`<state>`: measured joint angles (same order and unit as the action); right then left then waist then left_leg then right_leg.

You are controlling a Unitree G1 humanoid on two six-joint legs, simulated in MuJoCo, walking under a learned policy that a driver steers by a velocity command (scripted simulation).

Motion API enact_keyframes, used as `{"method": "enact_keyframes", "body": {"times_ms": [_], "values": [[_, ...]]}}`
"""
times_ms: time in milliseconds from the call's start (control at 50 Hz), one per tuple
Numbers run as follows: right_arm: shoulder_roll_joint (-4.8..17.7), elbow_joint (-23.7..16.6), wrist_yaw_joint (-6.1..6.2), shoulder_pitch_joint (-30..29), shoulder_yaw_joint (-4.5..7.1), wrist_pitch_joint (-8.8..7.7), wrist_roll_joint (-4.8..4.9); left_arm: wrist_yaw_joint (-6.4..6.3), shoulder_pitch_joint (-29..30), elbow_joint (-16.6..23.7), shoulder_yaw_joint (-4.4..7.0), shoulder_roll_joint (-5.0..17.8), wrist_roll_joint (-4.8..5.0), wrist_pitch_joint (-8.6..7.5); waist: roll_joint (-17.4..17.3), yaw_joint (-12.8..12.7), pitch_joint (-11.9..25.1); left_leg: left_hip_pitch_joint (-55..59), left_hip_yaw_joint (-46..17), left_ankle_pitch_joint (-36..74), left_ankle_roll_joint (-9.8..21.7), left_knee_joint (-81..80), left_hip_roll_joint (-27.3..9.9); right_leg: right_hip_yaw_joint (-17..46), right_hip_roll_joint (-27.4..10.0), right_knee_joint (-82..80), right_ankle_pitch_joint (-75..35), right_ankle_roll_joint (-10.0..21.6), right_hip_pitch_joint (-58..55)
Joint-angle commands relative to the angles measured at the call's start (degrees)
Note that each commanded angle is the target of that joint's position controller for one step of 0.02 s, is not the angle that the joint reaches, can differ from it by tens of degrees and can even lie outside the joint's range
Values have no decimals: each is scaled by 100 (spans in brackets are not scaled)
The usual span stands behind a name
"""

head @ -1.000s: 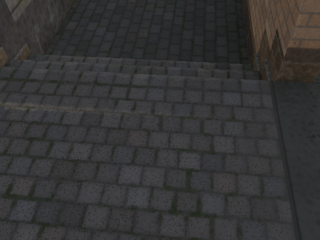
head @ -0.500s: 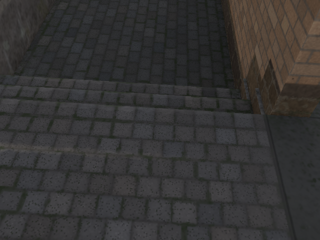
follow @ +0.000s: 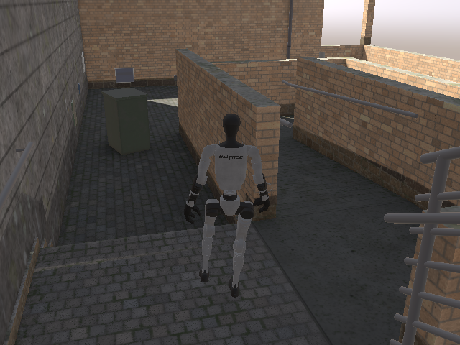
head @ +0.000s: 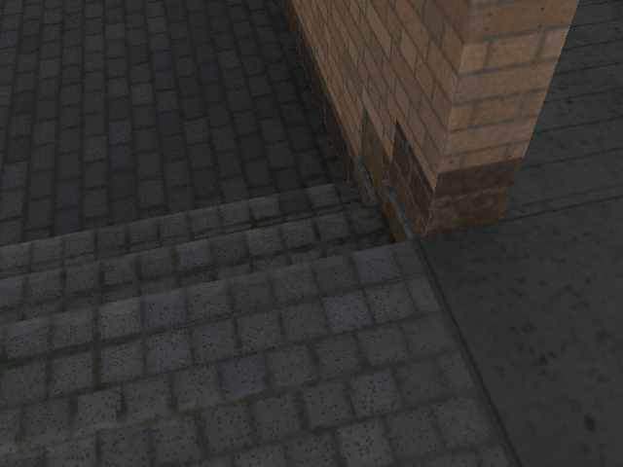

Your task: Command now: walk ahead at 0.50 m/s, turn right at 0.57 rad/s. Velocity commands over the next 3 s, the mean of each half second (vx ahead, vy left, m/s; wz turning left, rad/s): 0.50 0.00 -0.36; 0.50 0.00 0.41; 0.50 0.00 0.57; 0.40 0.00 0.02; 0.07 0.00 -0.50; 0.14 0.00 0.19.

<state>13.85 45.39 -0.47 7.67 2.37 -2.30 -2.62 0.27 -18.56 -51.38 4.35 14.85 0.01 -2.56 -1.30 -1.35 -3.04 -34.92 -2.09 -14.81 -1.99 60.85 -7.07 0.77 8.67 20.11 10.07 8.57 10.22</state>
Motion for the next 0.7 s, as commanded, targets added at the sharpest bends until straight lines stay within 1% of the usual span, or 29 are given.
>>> {"method": "enact_keyframes", "body": {"times_ms": [20, 100, 160, 200, 220, 240, 260, 280, 300, 320, 340, 360, 380, 400, 420, 440, 460, 480, 500, 540, 560, 600, 620, 660, 680, 700], "values": [[423, -355, -16, -75, 85, 79, -3, -16, -273, 328, 173, 839, 11, -110, 282, 25, 134, -380, 180, 631, -152, -625, 63, 1533, -1478, -883, -1607, 668, -190], [444, -622, -48, -785, 51, 61, 32, -33, -695, 319, 177, 863, 3, -86, 416, -273, 131, -658, 121, 1237, -156, -1497, 226, 1707, -1451, -716, -1689, 505, -737], [441, -830, -83, -1251, -1, 7, 54, -67, -924, 327, 171, 874, -42, -70, 480, -432, 85, -681, 137, 1278, -93, -2016, 398, 1854, -1487, -464, -2106, 521, -1078], [468, -967, -98, -1439, -26, -46, 85, -92, -1005, 344, 174, 911, -78, -58, 543, -471, 69, -499, 144, 1160, -8, -2347, 530, 1990, -1547, -248, -2444, 487, -1215], [501, -983, -102, -1365, -30, -73, 95, -115, -955, 364, 176, 939, -90, -62, 580, -403, 79, -270, 135, 1116, 65, -2566, 563, 2016, -1593, -173, -2560, 422, -1244], [547, -944, -98, -1158, -21, -100, 97, -135, -848, 394, 174, 959, -93, -71, 618, -286, 98, 161, 140, 1047, 156, -2807, 610, 2019, -1619, -91, -2688, 316, -1155], [612, -840, -75, -787, 6, -123, 102, -138, -677, 431, 169, 991, -94, -90, 649, -100, 176, 831, 189, 891, 268, -3012, 721, 1963, -1596, 99, -3087, 187, -956], [738, -663, -26, -241, 67, -157, 102, -120, -591, 438, 166, 1032, -95, -118, 606, 126, 405, 1604, 284, 706, 385, -3128, 893, 1895, -1515, 592, -3734, 81, -861], [854, -450, 33, 513, 129, -224, 78, -78, -537, 410, 145, 1008, -63, -153, 348, 517, 783, 2595, 285, 905, 538, -3498, 838, 1604, -1223, 1561, -3828, -43, -671], [1175, -377, 122, 1376, 207, -284, -32, -38, -597, 525, 49, 700, -29, -202, -74, 829, 1495, 3851, -804, 50, 822, -3601, -205, 1327, -935, 2996, -2482, -160, 28], [1769, -268, 130, 1700, 360, -228, -105, -22, -1431, 558, -19, 260, 126, -190, -1500, 463, 2108, 5131, -3571, -210, 1638, -4100, -1651, 668, 84, 4734, 1421, -426, 1676], [1392, -238, 57, 1420, 324, -147, 81, -59, -1375, 434, 2, 652, -100, -159, -940, 336, 1666, 4637, -4384, -817, 1752, -4486, -1587, 803, -172, 5306, 1817, -364, 2315], [951, -327, 28, 917, 232, -130, 143, -27, -841, 494, 16, 695, -163, -142, -310, 242, 799, 3846, -3490, -873, 1705, -4553, -1321, 786, -418, 5378, 1319, -379, 2461], [687, -321, -5, 670, 163, -143, 125, 13, -367, 623, -18, 654, -200, -156, 30, 232, 461, 3316, -2736, -318, 1598, -4623, -998, 669, -624, 5107, 1009, -400, 2443], [602, -255, -10, 644, 124, -164, 123, 53, -161, 719, -27, 614, -231, -139, -124, 137, 316, 3044, -2242, 346, 1487, -4688, -703, 507, -830, 4814, 885, -442, 2385], [546, -161, -13, 696, 95, -190, 156, 85, -147, 757, -50, 569, -282, -92, -314, 44, 299, 2833, -1909, 911, 1415, -4740, -461, 406, -946, 4578, 840, -524, 2218], [575, -80, -32, 815, 99, -224, 184, 103, -175, 762, -78, 507, -303, -59, -437, 7, 374, 2784, -1746, 1477, 1440, -4737, -352, 306, -969, 4434, 833, -602, 2095], [623, -15, -41, 971, 116, -253, 208, 110, -165, 791, -103, 467, -309, -43, -438, -5, 436, 2775, -1639, 1938, 1506, -4736, -295, 221, -986, 4302, 840, -674, 2066], [674, 53, -37, 1099, 134, -265, 234, 119, -86, 828, -132, 412, -311, -33, -417, -19, 438, 2726, -1546, 2073, 1572, -4782, -266, 156, -1024, 4115, 843, -746, 2094], [787, 125, -8, 1275, 176, -237, 240, 124, 358, 991, -199, 335, -291, -18, -384, 46, 285, 2538, -1433, 1812, 1646, -4962, -191, 33, -1108, 3538, 662, -888, 2226], [796, 147, 5, 1349, 185, -210, 242, 123, 666, 1101, -234, 302, -280, -17, -388, 110, 176, 2444, -1395, 1619, 1647, -5040, -139, -10, -1140, 3171, 500, -952, 2265], [815, 185, 6, 1518, 212, -174, 237, 125, 1195, 1284, -305, 227, -243, -28, -393, 247, 100, 2331, -1340, 1430, 1568, -5087, -46, -74, -1125, 2489, 61, -1028, 2139], [794, 202, -22, 1606, 206, -164, 229, 130, 1424, 1356, -302, 263, -217, -38, -435, 307, 80, 2371, -1397, 1474, 1515, -5054, -29, -84, -1084, 2285, -92, -1075, 2128], [888, 192, -37, 1757, 247, -144, 212, 111, 1703, 1462, -313, 296, -178, -60, -372, 406, 176, 2524, -1468, 1611, 1478, -4868, -58, -77, -1011, 1905, -236, -1108, 1999], [954, 201, -39, 1866, 272, -127, 201, 102, 1827, 1519, -309, 308, -151, -103, -381, 445, 178, 2606, -1551, 1696, 1474, -4789, -133, -56, -990, 1728, -277, -1083, 1925], [963, 184, -37, 1887, 285, -111, 184, 92, 1899, 1558, -302, 337, -128, -137, -367, 453, 197, 2637, -1622, 1781, 1433, -4662, -152, -28, -950, 1585, -262, -1051, 1782]]}}
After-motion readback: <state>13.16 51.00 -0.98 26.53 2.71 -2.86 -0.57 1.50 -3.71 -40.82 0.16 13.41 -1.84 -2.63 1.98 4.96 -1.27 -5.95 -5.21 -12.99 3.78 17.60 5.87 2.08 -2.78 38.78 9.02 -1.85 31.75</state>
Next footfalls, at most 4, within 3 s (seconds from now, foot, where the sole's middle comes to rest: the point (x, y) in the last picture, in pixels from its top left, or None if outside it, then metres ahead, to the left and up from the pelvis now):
0.32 left None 0.36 0.12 -0.78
0.80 right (395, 431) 0.54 -0.11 -0.78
1.32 left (279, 327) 0.80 0.15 -0.78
2.06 right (291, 256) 1.14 0.15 -0.95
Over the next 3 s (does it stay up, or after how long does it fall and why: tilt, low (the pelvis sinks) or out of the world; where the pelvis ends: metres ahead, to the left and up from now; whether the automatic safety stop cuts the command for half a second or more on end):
stays up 1.08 0.25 -0.17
